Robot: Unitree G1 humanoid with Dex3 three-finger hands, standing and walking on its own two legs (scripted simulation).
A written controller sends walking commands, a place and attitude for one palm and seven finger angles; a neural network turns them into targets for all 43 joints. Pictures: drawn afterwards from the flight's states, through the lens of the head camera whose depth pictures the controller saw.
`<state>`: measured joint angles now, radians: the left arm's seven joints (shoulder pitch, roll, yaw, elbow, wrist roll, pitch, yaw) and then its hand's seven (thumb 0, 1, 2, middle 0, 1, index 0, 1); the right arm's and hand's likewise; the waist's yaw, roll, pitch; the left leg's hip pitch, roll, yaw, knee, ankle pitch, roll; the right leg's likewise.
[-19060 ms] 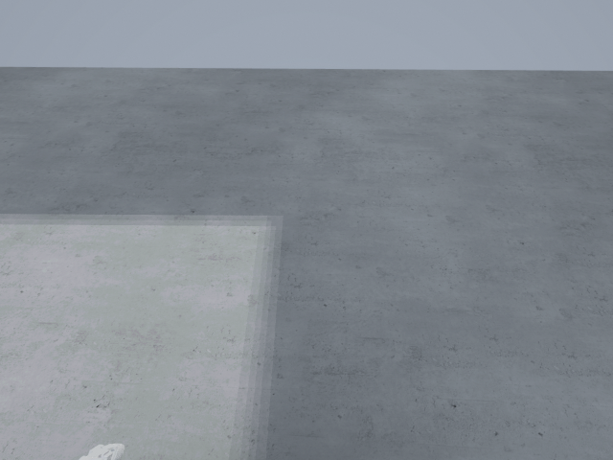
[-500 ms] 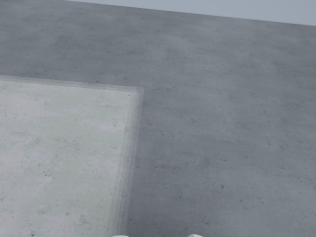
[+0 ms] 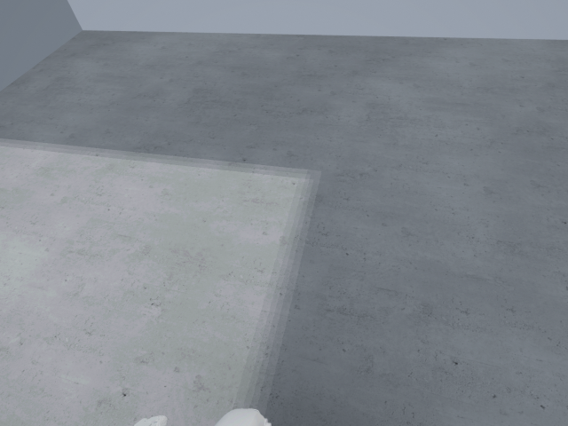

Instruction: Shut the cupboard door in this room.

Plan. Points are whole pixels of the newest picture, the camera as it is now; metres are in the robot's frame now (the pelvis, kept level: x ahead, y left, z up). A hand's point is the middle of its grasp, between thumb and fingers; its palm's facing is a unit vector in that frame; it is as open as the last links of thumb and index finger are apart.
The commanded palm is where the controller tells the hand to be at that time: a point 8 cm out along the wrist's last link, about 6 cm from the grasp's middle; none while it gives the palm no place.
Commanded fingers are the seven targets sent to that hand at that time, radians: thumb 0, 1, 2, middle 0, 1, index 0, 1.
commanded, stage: turn or walk to find it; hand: left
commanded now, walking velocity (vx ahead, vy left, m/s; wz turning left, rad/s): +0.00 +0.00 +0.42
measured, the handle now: out of the picture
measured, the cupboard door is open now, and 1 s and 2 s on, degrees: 86 86 86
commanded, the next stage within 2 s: stand and wait in 0.02 s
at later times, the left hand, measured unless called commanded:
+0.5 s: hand out of the picture -0.03 +0.20 -0.18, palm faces +0.02 -0.98 -0.19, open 7.4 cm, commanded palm none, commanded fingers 0.00 0.90 0.90 -0.20 -0.30 -0.20 -0.30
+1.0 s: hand out of the picture +0.08 +0.18 -0.17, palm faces -0.29 -0.93 -0.24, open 7.4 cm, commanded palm none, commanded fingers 0.00 0.90 0.90 -0.20 -0.30 -0.20 -0.30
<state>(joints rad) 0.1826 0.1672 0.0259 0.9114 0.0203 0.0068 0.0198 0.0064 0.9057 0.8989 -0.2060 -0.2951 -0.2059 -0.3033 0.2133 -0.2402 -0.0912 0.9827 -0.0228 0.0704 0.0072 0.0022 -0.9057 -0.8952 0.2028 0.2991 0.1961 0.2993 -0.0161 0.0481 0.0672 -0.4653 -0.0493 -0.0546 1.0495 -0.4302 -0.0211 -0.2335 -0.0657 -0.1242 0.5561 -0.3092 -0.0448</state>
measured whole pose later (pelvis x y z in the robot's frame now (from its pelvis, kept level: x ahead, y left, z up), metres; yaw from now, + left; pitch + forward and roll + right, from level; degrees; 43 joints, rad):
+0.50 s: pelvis -0.03 +0.01 +0.00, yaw -5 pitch -1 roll +0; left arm 0.29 0.19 0.07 1.07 0.02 0.07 0.00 0.01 0.91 0.90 -0.21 -0.30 -0.20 -0.30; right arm 0.13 -0.14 -0.04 1.02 -0.02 0.00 -0.05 -0.01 -0.92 -0.89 0.20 0.30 0.20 0.30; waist 0.06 -0.03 0.07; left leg -0.13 0.07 0.14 0.49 -0.32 -0.02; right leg -0.40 -0.03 -0.05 0.94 -0.48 0.02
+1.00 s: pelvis -0.06 +0.01 +0.00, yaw -20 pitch -1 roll +0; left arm 0.18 0.23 0.06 0.93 0.03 0.04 -0.01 0.01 0.90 0.90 -0.21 -0.30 -0.21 -0.30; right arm 0.14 -0.25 -0.06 0.94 -0.01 0.04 -0.02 0.00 -0.91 -0.90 0.20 0.30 0.19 0.30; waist 0.03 -0.02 0.08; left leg -0.37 0.04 0.03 0.83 -0.43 -0.04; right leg -0.32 0.03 0.03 0.51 -0.19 -0.03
